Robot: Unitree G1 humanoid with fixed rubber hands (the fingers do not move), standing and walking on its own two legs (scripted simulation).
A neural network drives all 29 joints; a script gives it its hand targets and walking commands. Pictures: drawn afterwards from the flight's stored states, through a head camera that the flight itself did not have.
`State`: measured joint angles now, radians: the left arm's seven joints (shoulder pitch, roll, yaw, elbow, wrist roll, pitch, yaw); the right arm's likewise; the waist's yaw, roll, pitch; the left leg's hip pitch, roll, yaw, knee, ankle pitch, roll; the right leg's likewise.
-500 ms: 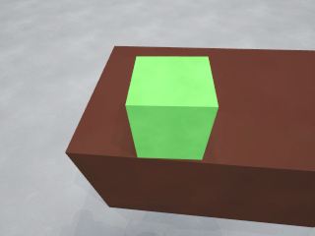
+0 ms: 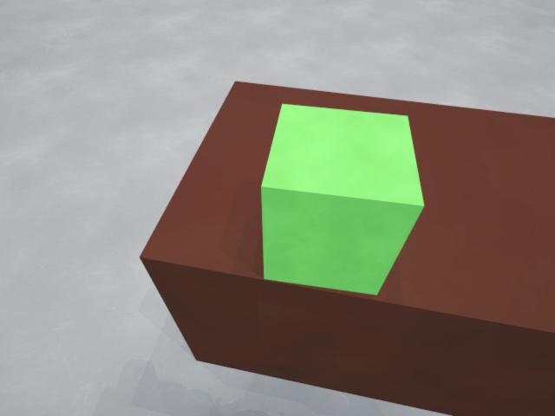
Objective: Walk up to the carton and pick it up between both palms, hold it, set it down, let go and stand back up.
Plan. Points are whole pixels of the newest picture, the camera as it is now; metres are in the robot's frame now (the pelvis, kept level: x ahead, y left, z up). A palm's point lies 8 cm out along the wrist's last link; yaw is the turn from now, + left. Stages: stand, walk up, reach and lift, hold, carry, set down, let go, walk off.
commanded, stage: walk up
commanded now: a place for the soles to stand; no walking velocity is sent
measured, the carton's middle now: (331, 202) +0.46 -0.07 +0.03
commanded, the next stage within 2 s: reach and lift in 0.50 s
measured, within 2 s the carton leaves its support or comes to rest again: neither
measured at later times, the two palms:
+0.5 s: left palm out of the picture +0.00 +0.27 -0.14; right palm out of the picture +0.07 -0.25 -0.13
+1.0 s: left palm out of the picture +0.15 +0.22 -0.11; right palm out of the picture +0.12 -0.27 -0.09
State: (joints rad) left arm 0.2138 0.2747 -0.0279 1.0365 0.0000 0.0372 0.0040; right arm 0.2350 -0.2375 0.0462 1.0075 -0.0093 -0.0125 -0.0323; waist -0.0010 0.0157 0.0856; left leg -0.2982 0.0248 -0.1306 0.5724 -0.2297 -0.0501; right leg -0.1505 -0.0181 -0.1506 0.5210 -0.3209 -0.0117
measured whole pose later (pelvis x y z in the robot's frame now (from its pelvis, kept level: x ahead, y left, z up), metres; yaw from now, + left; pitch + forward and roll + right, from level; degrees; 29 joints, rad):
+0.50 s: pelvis +0.00 +0.00 -0.01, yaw +4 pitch -2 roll -2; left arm 0.23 0.29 -0.03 1.03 0.00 0.05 0.00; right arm 0.23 -0.25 0.04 0.95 -0.01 0.00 -0.04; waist 0.00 0.02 0.08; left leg -0.36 -0.02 -0.20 0.65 -0.24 -0.05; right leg -0.18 -0.05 -0.22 0.58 -0.36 -0.01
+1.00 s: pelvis -0.02 -0.02 -0.01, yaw -6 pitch -2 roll +1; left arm 0.11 0.22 0.14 0.47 0.04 0.48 0.02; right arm 0.13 -0.21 -0.01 0.66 -0.01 0.01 0.02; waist 0.04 -0.08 0.16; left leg -0.32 0.09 0.01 0.57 -0.22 -0.07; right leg -0.28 0.01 -0.04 0.66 -0.35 -0.04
